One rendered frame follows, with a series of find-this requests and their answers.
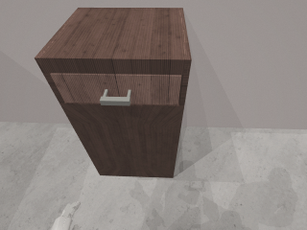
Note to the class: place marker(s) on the drawer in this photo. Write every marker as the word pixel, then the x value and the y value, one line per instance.
pixel 88 88

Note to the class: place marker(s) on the robot left hand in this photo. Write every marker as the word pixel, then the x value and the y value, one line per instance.
pixel 65 220

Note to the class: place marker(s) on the handle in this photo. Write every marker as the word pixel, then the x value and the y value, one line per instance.
pixel 121 101

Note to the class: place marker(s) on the cabinet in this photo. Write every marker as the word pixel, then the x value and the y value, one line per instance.
pixel 136 140

